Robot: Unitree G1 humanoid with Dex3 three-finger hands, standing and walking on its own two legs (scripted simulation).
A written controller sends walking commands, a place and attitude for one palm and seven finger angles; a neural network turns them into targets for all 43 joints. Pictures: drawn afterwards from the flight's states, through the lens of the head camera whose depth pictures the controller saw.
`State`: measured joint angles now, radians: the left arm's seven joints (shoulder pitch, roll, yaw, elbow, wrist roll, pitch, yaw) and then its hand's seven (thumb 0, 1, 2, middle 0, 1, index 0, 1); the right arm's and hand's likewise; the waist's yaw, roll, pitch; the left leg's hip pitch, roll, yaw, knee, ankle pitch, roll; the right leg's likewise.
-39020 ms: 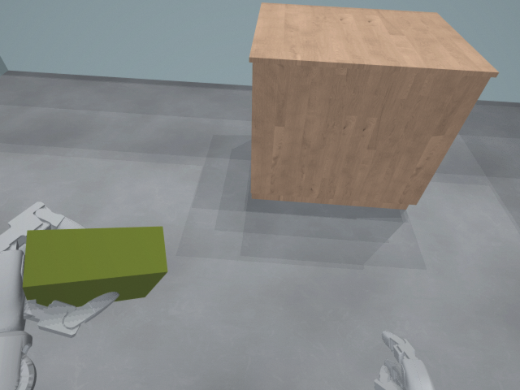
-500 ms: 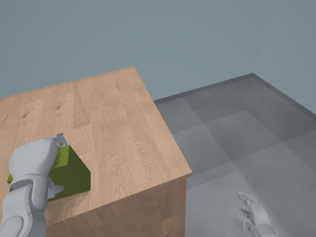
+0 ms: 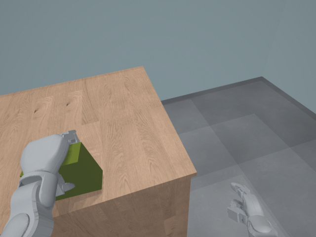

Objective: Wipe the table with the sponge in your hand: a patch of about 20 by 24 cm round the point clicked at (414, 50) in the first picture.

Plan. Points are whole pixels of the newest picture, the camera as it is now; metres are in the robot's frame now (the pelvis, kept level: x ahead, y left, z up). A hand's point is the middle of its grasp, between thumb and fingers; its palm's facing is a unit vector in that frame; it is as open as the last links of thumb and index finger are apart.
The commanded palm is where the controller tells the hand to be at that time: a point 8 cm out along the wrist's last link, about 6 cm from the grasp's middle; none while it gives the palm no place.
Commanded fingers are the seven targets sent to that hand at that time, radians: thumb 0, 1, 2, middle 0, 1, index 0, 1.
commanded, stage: lift the sponge slowly off the table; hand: left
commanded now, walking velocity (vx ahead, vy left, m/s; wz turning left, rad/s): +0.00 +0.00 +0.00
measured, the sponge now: (71, 177) +0.21 +0.27 +0.07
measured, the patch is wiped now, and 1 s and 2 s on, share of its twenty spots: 1.00 1.00 1.00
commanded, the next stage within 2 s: bring the sponge back beside the body in 1.42 s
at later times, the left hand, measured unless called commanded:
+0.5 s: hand (59, 149) +0.23 +0.27 +0.16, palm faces +0.12 -0.08 -0.99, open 9.9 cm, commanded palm +0.19 +0.27 +0.23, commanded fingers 0.00 0.10 1.30 -1.20 -1.60 -1.20 -1.60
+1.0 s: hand (55, 138) +0.23 +0.26 +0.19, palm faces +0.20 -0.10 -0.97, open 9.9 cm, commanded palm +0.19 +0.27 +0.27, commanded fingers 0.00 0.10 1.30 -1.20 -1.60 -1.20 -1.60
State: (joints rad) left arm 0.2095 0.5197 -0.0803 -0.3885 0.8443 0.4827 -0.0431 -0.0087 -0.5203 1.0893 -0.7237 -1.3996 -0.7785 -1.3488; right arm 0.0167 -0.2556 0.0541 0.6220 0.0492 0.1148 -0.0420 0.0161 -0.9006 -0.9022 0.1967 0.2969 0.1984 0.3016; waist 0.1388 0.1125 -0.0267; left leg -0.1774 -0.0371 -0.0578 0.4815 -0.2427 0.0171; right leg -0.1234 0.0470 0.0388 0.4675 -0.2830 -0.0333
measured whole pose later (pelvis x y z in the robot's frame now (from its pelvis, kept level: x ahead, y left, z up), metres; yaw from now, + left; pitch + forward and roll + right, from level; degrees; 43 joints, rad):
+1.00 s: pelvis -0.02 -0.01 +0.00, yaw +0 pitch -4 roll +0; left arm -0.02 0.62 -0.02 -0.36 0.77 0.52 -0.14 -0.01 -0.52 1.09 -0.73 -1.39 -0.79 -1.34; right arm 0.00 -0.28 0.07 0.62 0.07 0.09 -0.08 0.02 -0.90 -0.90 0.20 0.30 0.20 0.30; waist 0.14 0.13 -0.02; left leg -0.20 -0.03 -0.07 0.47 -0.21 0.00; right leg -0.15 0.06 0.03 0.48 -0.26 -0.05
